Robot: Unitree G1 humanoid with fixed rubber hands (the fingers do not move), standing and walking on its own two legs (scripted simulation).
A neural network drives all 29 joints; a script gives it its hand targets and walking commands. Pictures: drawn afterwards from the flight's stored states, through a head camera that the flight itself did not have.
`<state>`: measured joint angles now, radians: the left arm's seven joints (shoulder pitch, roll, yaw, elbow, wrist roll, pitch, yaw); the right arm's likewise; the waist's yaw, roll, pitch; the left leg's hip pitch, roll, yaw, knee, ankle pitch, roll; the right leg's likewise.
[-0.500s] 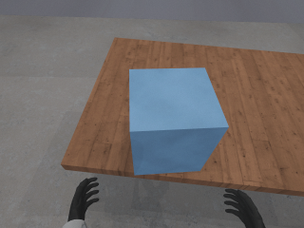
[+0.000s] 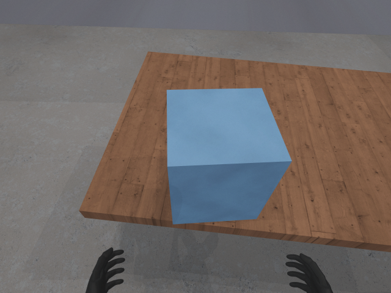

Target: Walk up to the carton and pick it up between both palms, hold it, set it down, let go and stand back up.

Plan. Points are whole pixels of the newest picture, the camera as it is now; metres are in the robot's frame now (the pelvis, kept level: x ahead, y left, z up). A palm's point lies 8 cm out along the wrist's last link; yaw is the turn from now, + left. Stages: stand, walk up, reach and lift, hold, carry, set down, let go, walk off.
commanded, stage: set down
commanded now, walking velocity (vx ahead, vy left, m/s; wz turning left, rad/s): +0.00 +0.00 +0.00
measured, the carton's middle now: (215, 159) +0.40 -0.01 +0.03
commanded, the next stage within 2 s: let go in 0.26 s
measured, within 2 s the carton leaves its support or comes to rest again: neither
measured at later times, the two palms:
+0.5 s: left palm (97, 288) +0.15 +0.21 -0.09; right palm out of the picture +0.15 -0.23 -0.09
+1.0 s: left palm out of the picture +0.10 +0.26 -0.12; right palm out of the picture +0.13 -0.25 -0.11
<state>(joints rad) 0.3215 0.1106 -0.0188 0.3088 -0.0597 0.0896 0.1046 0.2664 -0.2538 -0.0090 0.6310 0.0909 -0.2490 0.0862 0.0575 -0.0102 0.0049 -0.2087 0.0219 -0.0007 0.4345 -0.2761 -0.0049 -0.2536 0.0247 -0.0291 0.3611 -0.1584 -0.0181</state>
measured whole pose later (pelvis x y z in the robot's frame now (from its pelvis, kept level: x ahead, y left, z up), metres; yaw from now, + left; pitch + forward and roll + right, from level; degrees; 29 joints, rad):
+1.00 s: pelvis +0.02 +0.00 -0.01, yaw +0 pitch +2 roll -1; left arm 0.24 0.23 0.03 0.81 -0.04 -0.01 0.03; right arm 0.22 -0.22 -0.05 0.86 -0.04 -0.06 0.02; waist 0.06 -0.01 -0.05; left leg -0.21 0.02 -0.01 0.52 -0.35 0.00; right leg -0.27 0.02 -0.04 0.48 -0.25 -0.01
